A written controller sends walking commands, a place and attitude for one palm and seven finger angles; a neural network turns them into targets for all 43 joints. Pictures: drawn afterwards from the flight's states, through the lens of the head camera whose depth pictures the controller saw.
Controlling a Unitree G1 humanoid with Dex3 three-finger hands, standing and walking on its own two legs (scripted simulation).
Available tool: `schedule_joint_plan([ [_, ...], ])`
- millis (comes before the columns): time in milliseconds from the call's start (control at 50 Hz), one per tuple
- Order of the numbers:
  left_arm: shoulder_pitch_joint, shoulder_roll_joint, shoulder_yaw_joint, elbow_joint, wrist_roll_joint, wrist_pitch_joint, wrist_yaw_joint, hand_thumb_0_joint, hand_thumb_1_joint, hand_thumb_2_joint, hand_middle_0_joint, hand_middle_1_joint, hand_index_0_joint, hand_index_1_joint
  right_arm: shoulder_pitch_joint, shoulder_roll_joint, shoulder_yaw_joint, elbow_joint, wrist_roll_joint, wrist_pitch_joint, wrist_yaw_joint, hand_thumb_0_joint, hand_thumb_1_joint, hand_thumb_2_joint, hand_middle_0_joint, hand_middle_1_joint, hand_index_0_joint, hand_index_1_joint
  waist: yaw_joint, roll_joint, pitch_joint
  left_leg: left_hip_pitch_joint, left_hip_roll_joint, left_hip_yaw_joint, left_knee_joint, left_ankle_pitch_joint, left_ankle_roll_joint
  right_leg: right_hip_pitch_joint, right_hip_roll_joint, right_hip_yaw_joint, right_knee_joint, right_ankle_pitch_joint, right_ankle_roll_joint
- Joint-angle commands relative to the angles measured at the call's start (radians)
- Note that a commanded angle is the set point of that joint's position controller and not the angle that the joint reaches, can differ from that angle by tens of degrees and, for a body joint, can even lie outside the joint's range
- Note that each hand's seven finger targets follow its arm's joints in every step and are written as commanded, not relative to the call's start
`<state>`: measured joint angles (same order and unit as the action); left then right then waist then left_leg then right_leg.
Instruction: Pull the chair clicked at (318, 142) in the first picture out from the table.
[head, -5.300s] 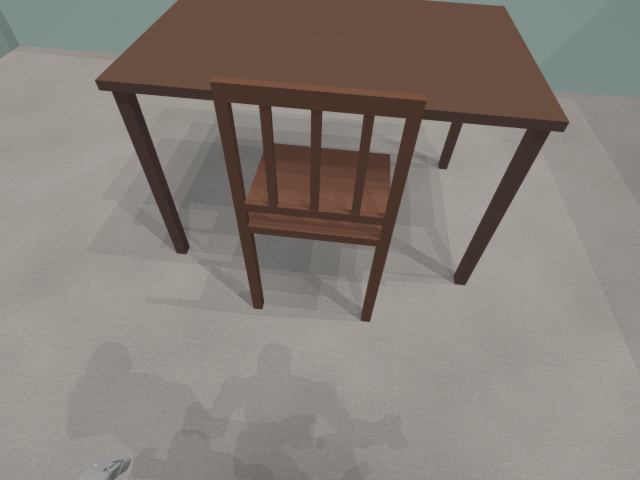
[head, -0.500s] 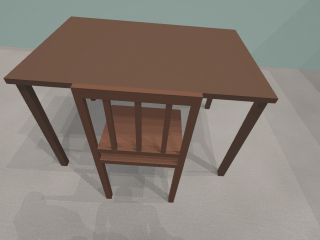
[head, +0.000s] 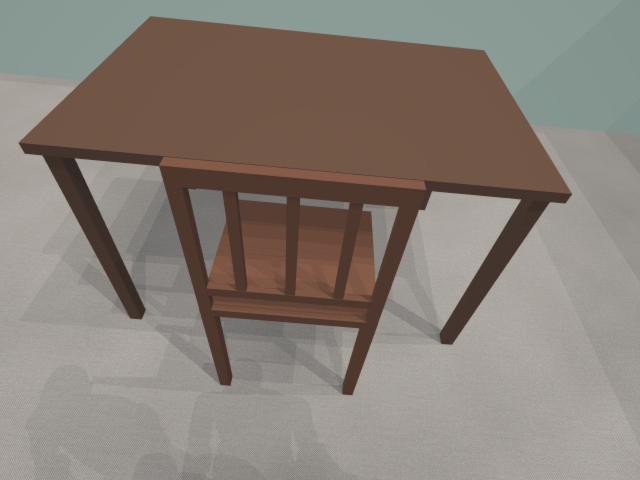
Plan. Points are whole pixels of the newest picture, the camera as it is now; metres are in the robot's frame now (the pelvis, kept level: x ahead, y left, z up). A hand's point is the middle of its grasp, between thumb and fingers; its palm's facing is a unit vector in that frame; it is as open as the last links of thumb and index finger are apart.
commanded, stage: look again from close up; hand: left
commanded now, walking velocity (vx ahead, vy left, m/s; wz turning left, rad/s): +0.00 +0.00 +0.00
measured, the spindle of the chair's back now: (291, 249) +0.54 +0.08 -0.10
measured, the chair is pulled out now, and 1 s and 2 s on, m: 0.00 0.00 0.00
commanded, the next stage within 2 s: none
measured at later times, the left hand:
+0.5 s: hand out of the picture -0.06 +0.17 -0.18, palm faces +0.03 -0.99 -0.13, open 7.4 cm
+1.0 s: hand out of the picture -0.07 +0.16 -0.18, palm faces +0.02 -0.99 -0.14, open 7.4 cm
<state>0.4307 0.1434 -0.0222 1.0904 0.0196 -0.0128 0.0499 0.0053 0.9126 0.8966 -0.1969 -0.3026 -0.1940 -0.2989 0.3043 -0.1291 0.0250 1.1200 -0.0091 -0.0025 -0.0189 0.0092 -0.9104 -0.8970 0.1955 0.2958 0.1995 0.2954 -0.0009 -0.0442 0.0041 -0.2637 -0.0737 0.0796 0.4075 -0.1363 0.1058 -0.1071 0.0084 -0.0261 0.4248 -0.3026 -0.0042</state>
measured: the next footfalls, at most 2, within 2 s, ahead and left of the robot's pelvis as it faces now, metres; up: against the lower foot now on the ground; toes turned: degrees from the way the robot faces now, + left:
none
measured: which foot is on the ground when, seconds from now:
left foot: down 0.00-1.00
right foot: down 0.00-1.00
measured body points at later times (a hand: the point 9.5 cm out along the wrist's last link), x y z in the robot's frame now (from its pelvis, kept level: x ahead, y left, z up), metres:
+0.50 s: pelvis +0.00 +0.02 +0.00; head +0.00 +0.05 +0.45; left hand -0.06 +0.22 -0.17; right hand +0.00 -0.20 -0.15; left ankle +0.06 +0.05 -0.74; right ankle -0.05 -0.12 -0.74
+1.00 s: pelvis +0.00 +0.02 +0.00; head +0.00 +0.03 +0.45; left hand -0.06 +0.22 -0.16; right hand -0.02 -0.20 -0.15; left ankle +0.06 +0.05 -0.74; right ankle -0.05 -0.12 -0.74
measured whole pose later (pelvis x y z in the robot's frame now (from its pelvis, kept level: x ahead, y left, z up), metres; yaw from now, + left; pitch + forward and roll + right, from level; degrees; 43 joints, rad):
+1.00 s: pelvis +0.00 +0.02 +0.00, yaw -1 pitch +0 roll +0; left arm 0.44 0.12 -0.02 1.12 0.03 -0.01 0.06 0.00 0.91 0.90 -0.20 -0.30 -0.19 -0.30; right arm 0.31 -0.12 0.01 1.15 0.00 -0.01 -0.03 0.01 -0.91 -0.90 0.20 0.30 0.20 0.30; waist 0.00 -0.04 -0.02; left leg -0.23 -0.11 0.10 0.31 -0.09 0.12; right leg -0.13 -0.03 0.00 0.42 -0.30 0.02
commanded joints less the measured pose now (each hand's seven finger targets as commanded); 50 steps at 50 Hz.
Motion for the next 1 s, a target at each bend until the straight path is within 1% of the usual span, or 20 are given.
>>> schedule_joint_plan([
  [0,0.112,0.06,0.011,-0.015,-0.002,-0.009,0.002,0.0,0.9,0.9,-0.2,-0.3,-0.2,-0.3,0.036,-0.122,-0.027,-0.037,0.007,-0.019,-0.007,0.0,-0.9,-0.9,0.2,0.3,0.2,0.3,0.006,0.049,0.091,0.03,0.181,-0.228,-0.156,-0.177,-0.046,-0.12,-0.097,0.074,-0.079,0.041,-0.037],
  [60,0.124,0.053,0.01,-0.005,-0.001,-0.008,0.003,0.0,0.9,0.9,-0.2,-0.3,-0.2,-0.3,0.043,-0.122,-0.027,-0.028,0.007,-0.019,-0.007,0.0,-0.9,-0.9,0.2,0.3,0.2,0.3,0.006,0.046,0.086,0.04,0.185,-0.239,-0.175,-0.197,-0.048,-0.124,-0.095,0.069,-0.07,0.034,-0.033],
  [80,0.127,0.054,0.01,-0.005,0.0,-0.007,0.002,0.0,0.9,0.9,-0.2,-0.3,-0.2,-0.3,0.039,-0.118,-0.027,-0.03,0.01,-0.019,-0.008,0.0,-0.9,-0.9,0.2,0.3,0.2,0.3,0.01,0.028,0.107,0.024,0.185,-0.237,-0.18,-0.209,-0.045,-0.125,-0.094,0.066,-0.076,0.031,-0.032],
  [180,0.142,0.046,0.012,0.002,0.001,-0.006,0.002,0.0,0.9,0.9,-0.2,-0.3,-0.2,-0.3,0.04,-0.116,-0.031,-0.024,0.01,-0.019,-0.009,0.0,-0.9,-0.9,0.2,0.3,0.2,0.3,0.012,0.036,0.095,0.028,0.186,-0.244,-0.2,-0.231,-0.048,-0.124,-0.094,0.06,-0.07,0.024,-0.029],
  [200,0.139,0.048,0.011,0.003,0.001,-0.004,0.003,0.0,0.9,0.9,-0.2,-0.3,-0.2,-0.3,0.039,-0.123,-0.032,-0.023,0.007,-0.018,-0.008,0.0,-0.9,-0.9,0.2,0.3,0.2,0.3,0.009,0.053,0.099,0.026,0.183,-0.247,-0.201,-0.239,-0.052,-0.129,-0.092,0.061,-0.065,0.017,-0.029],
  [260,0.146,0.043,0.013,0.008,0.001,-0.003,0.004,0.0,0.9,0.9,-0.2,-0.3,-0.2,-0.3,0.042,-0.123,-0.034,-0.021,0.007,-0.018,-0.009,0.0,-0.9,-0.9,0.2,0.3,0.2,0.3,0.009,0.054,0.081,0.043,0.191,-0.258,-0.217,-0.248,-0.056,-0.131,-0.089,0.056,-0.053,0.017,-0.026],
  [360,0.149,0.042,0.014,0.013,0.003,-0.001,0.005,0.0,0.9,0.9,-0.2,-0.3,-0.2,-0.3,0.041,-0.124,-0.037,-0.017,0.008,-0.017,-0.009,0.0,-0.9,-0.9,0.2,0.3,0.2,0.3,0.011,0.047,0.085,0.038,0.194,-0.263,-0.233,-0.267,-0.061,-0.132,-0.087,0.053,-0.049,0.013,-0.021],
  [380,0.153,0.041,0.015,0.009,0.003,0.0,0.004,0.0,0.9,0.9,-0.2,-0.3,-0.2,-0.3,0.039,-0.119,-0.037,-0.019,0.01,-0.017,-0.01,0.0,-0.9,-0.9,0.2,0.3,0.2,0.3,0.014,0.03,0.097,0.031,0.195,-0.26,-0.236,-0.266,-0.058,-0.132,-0.087,0.052,-0.055,0.014,-0.022],
  [400,0.15,0.039,0.014,0.013,0.004,-0.001,0.005,0.0,0.9,0.9,-0.2,-0.3,-0.2,-0.3,0.038,-0.125,-0.037,-0.018,0.008,-0.018,-0.01,0.0,-0.9,-0.9,0.2,0.3,0.2,0.3,0.012,0.046,0.086,0.04,0.191,-0.258,-0.229,-0.246,-0.06,-0.131,-0.089,0.056,-0.055,0.022,-0.022],
  [480,0.15,0.042,0.014,0.011,0.002,-0.003,0.005,0.0,0.9,0.9,-0.2,-0.3,-0.2,-0.3,0.042,-0.117,-0.034,-0.013,0.011,-0.021,-0.01,0.0,-0.9,-0.9,0.2,0.3,0.2,0.3,0.011,0.029,0.075,0.063,0.19,-0.246,-0.22,-0.208,-0.06,-0.128,-0.093,0.056,-0.064,0.034,-0.021],
  [500,0.144,0.041,0.013,0.014,0.002,-0.002,0.005,0.0,0.9,0.9,-0.2,-0.3,-0.2,-0.3,0.042,-0.12,-0.036,-0.011,0.009,-0.019,-0.01,0.0,-0.9,-0.9,0.2,0.3,0.2,0.3,0.009,0.034,0.088,0.056,0.188,-0.247,-0.22,-0.212,-0.061,-0.136,-0.094,0.058,-0.064,0.028,-0.021],
  [560,0.148,0.041,0.015,0.018,0.002,-0.001,0.007,0.0,0.9,0.9,-0.2,-0.3,-0.2,-0.3,0.051,-0.122,-0.036,-0.007,0.009,-0.02,-0.012,0.0,-0.9,-0.9,0.2,0.3,0.2,0.3,0.007,0.051,0.068,0.083,0.196,-0.259,-0.233,-0.208,-0.074,-0.14,-0.09,0.054,-0.047,0.03,-0.018],
  [620,0.15,0.043,0.015,0.021,0.003,0.003,0.007,0.0,0.9,0.9,-0.2,-0.3,-0.2,-0.3,0.048,-0.119,-0.035,-0.004,0.01,-0.019,-0.012,0.0,-0.9,-0.9,0.2,0.3,0.2,0.3,0.011,0.059,0.09,0.062,0.196,-0.257,-0.244,-0.23,-0.075,-0.139,-0.09,0.051,-0.047,0.024,-0.017],
  [700,0.151,0.041,0.015,0.024,0.004,0.003,0.006,0.0,0.9,0.9,-0.2,-0.3,-0.2,-0.3,0.048,-0.118,-0.038,-0.004,0.01,-0.017,-0.012,0.0,-0.9,-0.9,0.2,0.3,0.2,0.3,0.012,0.031,0.099,0.051,0.195,-0.256,-0.25,-0.246,-0.073,-0.142,-0.089,0.056,-0.054,0.02,-0.019],
  [760,0.154,0.039,0.015,0.024,0.003,0.001,0.007,0.0,0.9,0.9,-0.2,-0.3,-0.2,-0.3,0.054,-0.117,-0.038,-0.001,0.01,-0.018,-0.011,0.0,-0.9,-0.9,0.2,0.3,0.2,0.3,0.01,0.04,0.073,0.077,0.194,-0.249,-0.241,-0.228,-0.074,-0.14,-0.092,0.059,-0.055,0.028,-0.017],
  [800,0.149,0.04,0.015,0.023,0.003,0.003,0.007,0.0,0.9,0.9,-0.2,-0.3,-0.2,-0.3,0.055,-0.115,-0.037,0.001,0.01,-0.017,-0.012,0.0,-0.9,-0.9,0.2,0.3,0.2,0.3,0.011,0.045,0.091,0.059,0.193,-0.249,-0.249,-0.243,-0.076,-0.142,-0.088,0.059,-0.053,0.02,-0.018],
  [860,0.159,0.035,0.017,0.026,0.003,0.003,0.007,0.0,0.9,0.9,-0.2,-0.3,-0.2,-0.3,0.058,-0.113,-0.039,0.003,0.01,-0.017,-0.012,0.0,-0.9,-0.9,0.2,0.3,0.2,0.3,0.011,0.046,0.077,0.074,0.196,-0.253,-0.251,-0.242,-0.079,-0.144,-0.085,0.055,-0.047,0.021,-0.018],
  [920,0.158,0.034,0.018,0.028,0.003,0.005,0.007,0.0,0.9,0.9,-0.2,-0.3,-0.2,-0.3,0.059,-0.11,-0.038,0.003,0.01,-0.016,-0.012,0.0,-0.9,-0.9,0.2,0.3,0.2,0.3,0.013,0.055,0.089,0.06,0.195,-0.254,-0.26,-0.264,-0.08,-0.144,-0.084,0.053,-0.045,0.011,-0.017],
  [960,0.159,0.032,0.017,0.028,0.002,0.002,0.007,0.0,0.9,0.9,-0.2,-0.3,-0.2,-0.3,0.061,-0.107,-0.039,0.004,0.011,-0.016,-0.012,0.0,-0.9,-0.9,0.2,0.3,0.2,0.3,0.011,0.033,0.08,0.068,0.194,-0.248,-0.246,-0.243,-0.073,-0.141,-0.086,0.058,-0.056,0.02,-0.019],
  [980,0.155,0.03,0.017,0.026,0.003,0.003,0.005,0.0,0.9,0.9,-0.2,-0.3,-0.2,-0.3,0.06,-0.103,-0.038,0.003,0.013,-0.015,-0.013,0.0,-0.9,-0.9,0.2,0.3,0.2,0.3,0.012,0.024,0.108,0.047,0.193,-0.242,-0.254,-0.263,-0.071,-0.147,-0.083,0.055,-0.061,0.008,-0.019],
])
